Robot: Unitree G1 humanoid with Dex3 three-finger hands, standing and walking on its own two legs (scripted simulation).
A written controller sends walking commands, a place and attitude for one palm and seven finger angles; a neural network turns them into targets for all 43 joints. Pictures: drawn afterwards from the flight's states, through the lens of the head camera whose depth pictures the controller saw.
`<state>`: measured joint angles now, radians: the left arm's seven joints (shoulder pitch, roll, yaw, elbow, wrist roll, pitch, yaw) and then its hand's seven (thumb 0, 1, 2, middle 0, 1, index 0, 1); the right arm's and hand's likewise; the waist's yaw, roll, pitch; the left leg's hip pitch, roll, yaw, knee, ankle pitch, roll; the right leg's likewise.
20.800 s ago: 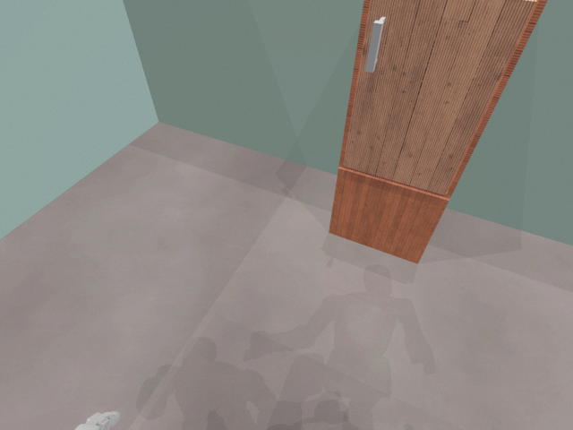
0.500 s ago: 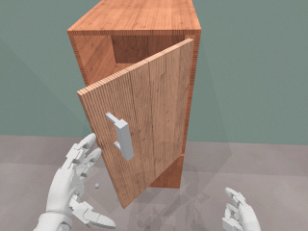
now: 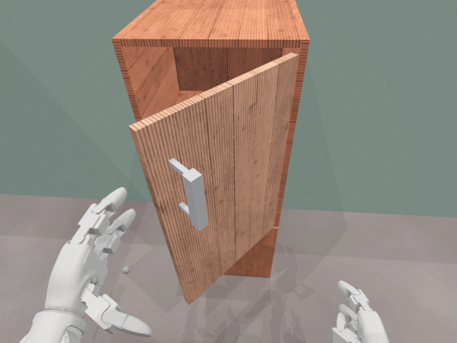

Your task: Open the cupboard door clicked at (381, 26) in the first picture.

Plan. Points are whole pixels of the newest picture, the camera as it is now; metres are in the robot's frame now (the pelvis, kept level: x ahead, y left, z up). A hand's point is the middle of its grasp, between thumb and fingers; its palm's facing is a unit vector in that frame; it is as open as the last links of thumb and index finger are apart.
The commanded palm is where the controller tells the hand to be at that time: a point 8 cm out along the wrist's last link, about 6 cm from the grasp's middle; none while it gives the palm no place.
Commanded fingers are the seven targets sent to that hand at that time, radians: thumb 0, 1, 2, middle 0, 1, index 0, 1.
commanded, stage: draw the hand back to the body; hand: left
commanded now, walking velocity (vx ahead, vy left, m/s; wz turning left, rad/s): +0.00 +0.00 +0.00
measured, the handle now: (188, 194) +0.32 +0.10 +0.13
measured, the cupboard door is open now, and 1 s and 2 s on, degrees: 49 49 49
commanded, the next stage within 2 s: step back with the hand held close in 1.32 s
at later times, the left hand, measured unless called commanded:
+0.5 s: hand (77, 255) +0.19 +0.23 +0.15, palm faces +0.26 -0.92 -0.29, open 14.3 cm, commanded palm +0.15 +0.28 +0.17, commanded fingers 0.00 0.17 0.58 -0.17 -0.30 -0.17 -0.30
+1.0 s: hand (45, 214) +0.23 +0.28 +0.18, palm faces +0.42 -0.82 -0.38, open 8.5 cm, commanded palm +0.18 +0.32 +0.19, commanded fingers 0.00 0.90 0.90 -0.20 -0.30 -0.20 -0.30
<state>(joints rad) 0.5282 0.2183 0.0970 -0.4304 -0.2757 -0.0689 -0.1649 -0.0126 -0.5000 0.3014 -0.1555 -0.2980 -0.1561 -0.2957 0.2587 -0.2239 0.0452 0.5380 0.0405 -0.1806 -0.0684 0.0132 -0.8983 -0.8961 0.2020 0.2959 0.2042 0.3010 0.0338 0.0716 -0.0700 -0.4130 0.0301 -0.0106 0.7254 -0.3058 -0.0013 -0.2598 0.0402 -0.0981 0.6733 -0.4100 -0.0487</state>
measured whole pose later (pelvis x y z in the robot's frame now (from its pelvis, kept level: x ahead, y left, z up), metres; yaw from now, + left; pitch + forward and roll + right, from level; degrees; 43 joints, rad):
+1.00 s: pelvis +0.03 +0.02 +0.03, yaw -3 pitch -4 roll +0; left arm 0.45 0.35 0.34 -0.37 -0.08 -0.07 0.12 0.01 0.70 0.82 -0.21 -0.30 -0.21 -0.30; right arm 0.19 -0.23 0.02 0.64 0.00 -0.07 -0.08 0.01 -0.90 -0.90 0.20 0.30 0.21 0.30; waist 0.06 0.05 0.02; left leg -0.14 0.00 0.06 0.41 -0.21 0.03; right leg 0.00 0.01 -0.03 0.34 -0.27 -0.01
